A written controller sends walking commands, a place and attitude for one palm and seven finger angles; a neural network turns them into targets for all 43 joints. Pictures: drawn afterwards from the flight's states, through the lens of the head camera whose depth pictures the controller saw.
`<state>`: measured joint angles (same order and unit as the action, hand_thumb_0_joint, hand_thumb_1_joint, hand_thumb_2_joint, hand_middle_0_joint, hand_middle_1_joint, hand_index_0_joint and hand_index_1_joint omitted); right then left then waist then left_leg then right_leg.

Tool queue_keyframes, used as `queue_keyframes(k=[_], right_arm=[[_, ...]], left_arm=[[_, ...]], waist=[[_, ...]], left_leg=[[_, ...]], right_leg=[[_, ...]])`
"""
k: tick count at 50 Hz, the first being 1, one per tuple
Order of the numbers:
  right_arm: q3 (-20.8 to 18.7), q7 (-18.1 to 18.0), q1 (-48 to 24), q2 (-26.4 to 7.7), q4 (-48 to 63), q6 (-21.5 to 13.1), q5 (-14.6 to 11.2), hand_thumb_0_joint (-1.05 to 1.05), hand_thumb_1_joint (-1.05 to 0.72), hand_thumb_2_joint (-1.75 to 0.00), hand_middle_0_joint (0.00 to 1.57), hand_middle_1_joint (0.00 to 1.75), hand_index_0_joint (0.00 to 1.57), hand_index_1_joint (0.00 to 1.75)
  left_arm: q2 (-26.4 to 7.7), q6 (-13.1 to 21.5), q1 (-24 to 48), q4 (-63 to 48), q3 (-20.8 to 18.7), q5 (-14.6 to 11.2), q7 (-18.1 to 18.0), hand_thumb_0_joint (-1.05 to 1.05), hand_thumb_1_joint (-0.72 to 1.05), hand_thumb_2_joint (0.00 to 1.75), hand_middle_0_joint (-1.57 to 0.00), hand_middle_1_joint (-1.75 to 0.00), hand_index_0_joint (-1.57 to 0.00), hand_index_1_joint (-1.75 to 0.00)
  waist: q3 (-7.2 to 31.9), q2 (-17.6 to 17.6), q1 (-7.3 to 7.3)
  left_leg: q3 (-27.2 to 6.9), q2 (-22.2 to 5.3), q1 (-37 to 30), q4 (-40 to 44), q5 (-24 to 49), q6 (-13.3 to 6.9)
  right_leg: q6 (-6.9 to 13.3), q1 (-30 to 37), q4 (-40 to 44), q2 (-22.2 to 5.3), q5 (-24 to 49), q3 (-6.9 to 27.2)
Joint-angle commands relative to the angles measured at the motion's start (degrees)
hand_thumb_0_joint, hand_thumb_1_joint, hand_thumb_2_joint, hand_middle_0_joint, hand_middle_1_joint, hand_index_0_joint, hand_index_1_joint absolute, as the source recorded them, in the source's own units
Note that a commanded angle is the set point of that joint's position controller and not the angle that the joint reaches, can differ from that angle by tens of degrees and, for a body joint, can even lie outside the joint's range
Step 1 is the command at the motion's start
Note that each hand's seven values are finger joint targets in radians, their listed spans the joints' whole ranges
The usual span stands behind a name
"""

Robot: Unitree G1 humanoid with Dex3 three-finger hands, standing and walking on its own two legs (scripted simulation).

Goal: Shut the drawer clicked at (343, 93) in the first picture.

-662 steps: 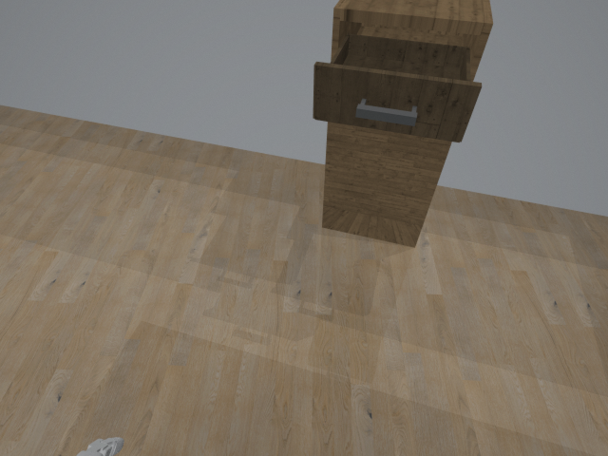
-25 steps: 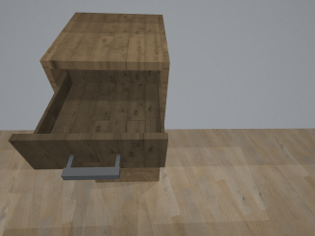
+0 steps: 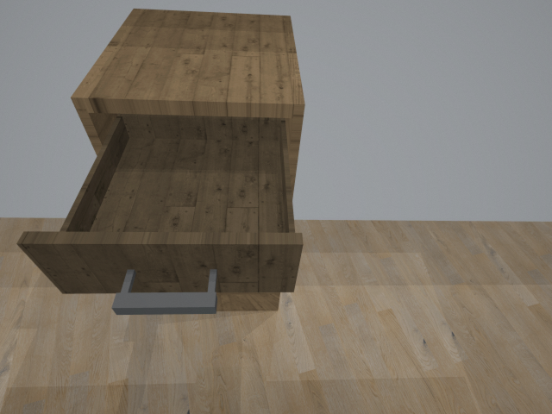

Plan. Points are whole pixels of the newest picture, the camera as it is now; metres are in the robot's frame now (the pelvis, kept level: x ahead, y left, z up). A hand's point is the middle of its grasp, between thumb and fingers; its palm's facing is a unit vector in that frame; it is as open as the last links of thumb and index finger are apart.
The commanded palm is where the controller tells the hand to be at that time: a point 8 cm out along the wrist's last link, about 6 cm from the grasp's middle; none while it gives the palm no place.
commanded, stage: come to a stop and stand still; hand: left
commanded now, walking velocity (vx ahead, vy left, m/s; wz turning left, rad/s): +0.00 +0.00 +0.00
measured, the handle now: (169, 289) +0.27 +0.18 +0.03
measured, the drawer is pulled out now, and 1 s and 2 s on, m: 0.29 0.29 0.29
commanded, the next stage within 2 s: look again from close up in 0.34 s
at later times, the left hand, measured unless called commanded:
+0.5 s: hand out of the picture -0.01 +0.16 -0.18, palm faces +0.03 -0.99 -0.15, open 7.3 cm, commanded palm none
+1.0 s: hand out of the picture -0.02 +0.15 -0.18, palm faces +0.03 -0.99 -0.14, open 7.3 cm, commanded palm +0.10 +0.19 -0.07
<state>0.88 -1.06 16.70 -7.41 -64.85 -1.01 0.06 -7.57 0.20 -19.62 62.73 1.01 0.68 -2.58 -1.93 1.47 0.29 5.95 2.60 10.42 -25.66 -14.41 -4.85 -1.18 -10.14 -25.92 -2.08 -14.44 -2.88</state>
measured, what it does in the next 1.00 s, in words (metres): stands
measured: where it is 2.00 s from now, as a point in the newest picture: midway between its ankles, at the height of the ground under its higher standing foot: outside the picture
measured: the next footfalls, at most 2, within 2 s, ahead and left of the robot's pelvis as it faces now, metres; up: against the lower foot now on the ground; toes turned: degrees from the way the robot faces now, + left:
none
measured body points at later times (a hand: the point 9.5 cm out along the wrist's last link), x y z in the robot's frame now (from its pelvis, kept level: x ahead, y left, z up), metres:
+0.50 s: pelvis +0.00 +0.00 +0.00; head +0.01 +0.02 +0.45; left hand -0.01 +0.21 -0.17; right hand -0.01 -0.21 -0.16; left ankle +0.00 +0.06 -0.74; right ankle -0.01 -0.13 -0.74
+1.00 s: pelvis +0.01 +0.00 +0.00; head +0.02 +0.01 +0.45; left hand -0.02 +0.20 -0.16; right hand -0.02 -0.20 -0.16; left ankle +0.00 +0.06 -0.74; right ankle -0.01 -0.13 -0.74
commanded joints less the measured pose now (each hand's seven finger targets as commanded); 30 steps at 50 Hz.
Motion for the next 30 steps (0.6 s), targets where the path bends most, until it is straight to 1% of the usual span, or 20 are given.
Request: queue_keyframes(k=[1, 4, 5, 6, 7, 9, 13, 14, 15, 17, 19, 22, 23, 24, 25, 27, 28, 29, 30], right_arm=[[-0.79, -0.53, 3.63, -5.8, 1.09, -0.83, 0.06, 0.0, -0.9, -0.9, 0.2, 0.3, 0.2, 0.3], [-0.77, -0.61, 3.76, -5.81, 0.81, -0.83, 0.06, 0.0, -0.9, -0.9, 0.2, 0.3, 0.2, 0.3], [-0.77, -0.61, 3.67, -5.83, 0.74, -0.87, 0.1, 0.0, -0.9, -0.9, 0.2, 0.3, 0.2, 0.3], [-0.83, -0.59, 3.73, -5.67, 0.64, -0.89, 0.08, 0.0, -0.9, -0.9, 0.2, 0.3, 0.2, 0.3], [-0.79, -0.6, 4.01, -5.49, 0.45, -0.9, 0.1, 0.0, -0.9, -0.9, 0.2, 0.3, 0.2, 0.3], [-0.81, -0.74, 3.96, -5.66, 0.41, -0.9, 0.07, 0.0, -0.9, -0.9, 0.2, 0.3, 0.2, 0.3], [-0.77, -0.78, 4.31, -5.45, 0.24, -0.92, -0.01, 0.0, -0.9, -0.9, 0.2, 0.3, 0.2, 0.3], [-0.77, -0.82, 4.28, -5.6, 0.19, -0.94, 0.1, 0.0, -0.9, -0.9, 0.2, 0.3, 0.2, 0.3], [-0.73, -0.86, 4.33, -5.45, 0.07, -0.95, 0.09, 0.0, -0.9, -0.9, 0.2, 0.3, 0.2, 0.3], [-0.77, -0.78, 4.47, -5.31, 0.12, -0.95, 0.05, 0.0, -0.9, -0.9, 0.2, 0.3, 0.2, 0.3], [-0.8, -0.85, 4.44, -5.42, -0.02, -0.9, 0.09, 0.0, -0.9, -0.9, 0.2, 0.3, 0.2, 0.3], [-0.77, -0.75, 4.56, -5.2, -0.15, -0.85, 0.1, 0.0, -0.9, -0.9, 0.2, 0.3, 0.2, 0.3], [-0.81, -0.8, 4.76, -5.08, -0.12, -0.87, -0.02, 0.0, -0.9, -0.9, 0.2, 0.3, 0.2, 0.3], [-0.79, -0.8, 4.63, -5.25, -0.19, -0.83, 0.08, 0.0, -0.9, -0.9, 0.2, 0.3, 0.2, 0.3], [-0.79, -0.77, 4.75, -5.05, -0.29, -0.86, 0.06, 0.0, -0.9, -0.9, 0.2, 0.3, 0.2, 0.3], [-0.83, -0.68, 4.73, -4.89, -0.33, -0.77, 0.04, 0.0, -0.9, -0.9, 0.2, 0.3, 0.2, 0.3], [-0.87, -0.71, 5.02, -4.82, -0.24, -0.79, -0.02, 0.0, -0.9, -0.9, 0.2, 0.3, 0.2, 0.3], [-0.84, -0.71, 4.85, -4.95, -0.4, -0.76, 0.07, 0.0, -0.9, -0.9, 0.2, 0.3, 0.2, 0.3], [-0.83, -0.69, 4.96, -4.85, -0.35, -0.77, 0.05, 0.0, -0.9, -0.9, 0.2, 0.3, 0.2, 0.3]], left_arm=[[-4.14, 0.88, -4.34, -1.21, -0.64, 0.17, -0.44, 0.0, 0.9, 0.9, -0.2, -0.3, -0.2, -0.3], [-3.94, 0.86, -4.41, -0.97, -0.66, 0.14, -0.44, 0.0, 0.9, 0.9, -0.2, -0.3, -0.2, -0.3], [-3.8, 0.88, -4.7, -0.92, -0.68, 0.1, -0.46, 0.0, 0.9, 0.9, -0.2, -0.3, -0.2, -0.3], [-3.84, 0.9, -4.67, -0.88, -0.67, 0.16, -0.48, 0.0, 0.9, 0.9, -0.2, -0.3, -0.2, -0.3], [-3.79, 0.92, -4.57, -0.91, -0.72, 0.14, -0.5, 0.0, 0.9, 0.9, -0.2, -0.3, -0.2, -0.3], [-3.62, 0.75, -4.55, -0.89, -0.72, 0.11, -0.53, 0.0, 0.9, 0.9, -0.2, -0.3, -0.2, -0.3], [-3.65, 0.68, -4.57, -0.86, -0.78, 0.09, -0.5, 0.0, 0.9, 0.9, -0.2, -0.3, -0.2, -0.3], [-3.46, 0.65, -4.58, -0.82, -0.79, 0.07, -0.52, 0.0, 0.9, 0.9, -0.2, -0.3, -0.2, -0.3], [-3.46, 0.64, -4.62, -0.66, -0.83, 0.08, -0.53, 0.0, 0.9, 0.9, -0.2, -0.3, -0.2, -0.3], [-3.41, 0.77, -4.83, -0.72, -0.83, 0.13, -0.53, 0.0, 0.9, 0.9, -0.2, -0.3, -0.2, -0.3], [-3.3, 0.63, -4.64, -0.74, -0.89, 0.07, -0.52, 0.0, 0.9, 0.9, -0.2, -0.3, -0.2, -0.3], [-3.23, 0.69, -4.79, -0.77, -0.85, 0.11, -0.5, 0.0, 0.9, 0.9, -0.2, -0.3, -0.2, -0.3], [-3.45, 0.65, -4.53, -0.84, -0.89, 0.08, -0.43, 0.0, 0.9, 0.9, -0.2, -0.3, -0.2, -0.3], [-3.23, 0.62, -4.65, -0.82, -0.89, 0.08, -0.46, 0.0, 0.9, 0.9, -0.2, -0.3, -0.2, -0.3], [-3.24, 0.67, -4.86, -0.74, -0.89, 0.12, -0.45, 0.0, 0.9, 0.9, -0.2, -0.3, -0.2, -0.3], [-3.17, 0.76, -5.06, -0.67, -0.86, 0.16, -0.44, 0.0, 0.9, 0.9, -0.2, -0.3, -0.2, -0.3], [-3.23, 0.69, -4.81, -0.81, -0.91, 0.12, -0.37, 0.0, 0.9, 0.9, -0.2, -0.3, -0.2, -0.3], [-3.08, 0.66, -4.9, -0.72, -0.88, 0.13, -0.39, 0.0, 0.9, 0.9, -0.2, -0.3, -0.2, -0.3], [-3.02, 0.69, -5.05, -0.72, -0.89, 0.15, -0.38, 0.0, 0.9, 0.9, -0.2, -0.3, -0.2, -0.3]], waist=[[-2.54, -1.5, -0.13], [-2.85, -1.06, -0.13], [-2.21, -1.18, -0.07], [-2.53, -1.61, -0.09], [-2.47, -1.12, -0.17], [-2.77, -1.96, -0.07], [-2.96, -1.75, -0.07], [-2.85, -2.74, 0.02], [-2.82, -2.26, -0.01], [-2.67, -0.91, -0.05], [-2.96, -1.77, -0.02], [-3.6, -1.59, -0.05], [-3.18, -1.33, -0.12], [-3.95, -1.93, 0.03], [-3.25, -1.43, -0.04], [-3.89, -0.52, -0.05], [-4.01, -0.64, -0.18], [-4.44, -1.32, 0.01], [-4.32, -0.98, -0.04]], left_leg=[[-9.81, -8.89, 0.94, 7.01, 6.64, 1.49], [-9.76, -8.95, 0.81, 7.12, 7.29, 1.49], [-9.61, -8.98, 0.16, 7.02, 7.62, 1.48], [-9.35, -8.89, 0.14, 7.02, 7.73, 1.51], [-9.46, -8.89, 0.26, 7.04, 7.96, 1.54], [-9.72, -9.28, -0.16, 7.57, 9.31, 1.58], [-9.88, -9.34, -0.25, 8.03, 9.62, 1.53], [-9.9, -9.42, -0.36, 8.0, 9.88, 1.61], [-10.05, -9.43, -0.56, 8.04, 10.07, 1.61], [-9.6, -9.18, -0.64, 7.66, 9.7, 1.48], [-9.78, -9.4, -0.78, 8.19, 9.24, 1.6], [-9.75, -9.25, -0.26, 8.53, 7.44, 1.58], [-9.89, -9.36, -0.42, 8.79, 8.09, 1.54], [-9.97, -9.34, 0.04, 8.99, 6.7, 1.61], [-9.9, -9.34, -0.21, 8.9, 6.88, 1.58], [-9.68, -8.95, 0.31, 8.65, 4.97, 1.5], [-9.81, -9.12, 0.45, 9.27, 5.01, 1.5], [-10.04, -9.15, 0.79, 9.46, 3.95, 1.54], [-10.14, -9.18, 0.85, 9.58, 3.58, 1.53]], right_leg=[[2.65, -1.43, 3.45, -4.19, 5.98, 4.04], [2.55, -1.29, 3.36, -4.15, 6.45, 4.02], [2.56, -1.28, 3.32, -4.23, 6.65, 4.09], [2.52, -1.35, 3.51, -4.29, 6.75, 4.05], [2.57, -1.16, 3.49, -4.25, 6.86, 4.03], [2.38, -1.42, 3.09, -3.99, 6.52, 3.8], [2.31, -1.18, 3.27, -3.9, 6.47, 3.78], [2.26, -1.24, 3.15, -3.94, 6.24, 3.61], [2.26, -1.22, 3.19, -3.94, 6.21, 3.59], [2.32, -0.99, 3.78, -4.21, 6.92, 3.8], [2.26, -1.39, 3.55, -4.02, 6.15, 3.82], [2.29, -1.6, 3.99, -4.05, 6.05, 3.93], [2.23, -1.17, 3.81, -3.91, 6.26, 3.89], [2.25, -1.63, 3.96, -3.99, 5.44, 3.88], [2.29, -1.39, 3.96, -4.05, 5.94, 3.89], [2.39, -1.57, 4.65, -4.15, 5.59, 4.24], [2.35, -1.58, 4.37, -3.99, 5.52, 4.06], [2.33, -1.93, 4.38, -4.05, 4.88, 3.99], [2.34, -1.94, 4.34, -3.99, 4.97, 3.99]])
